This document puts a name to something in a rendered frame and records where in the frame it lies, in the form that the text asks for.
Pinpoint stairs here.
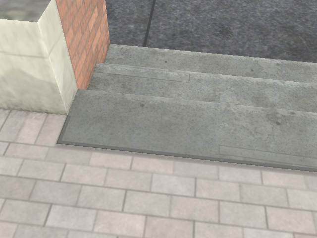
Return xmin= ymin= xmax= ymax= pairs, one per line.
xmin=87 ymin=44 xmax=317 ymax=113

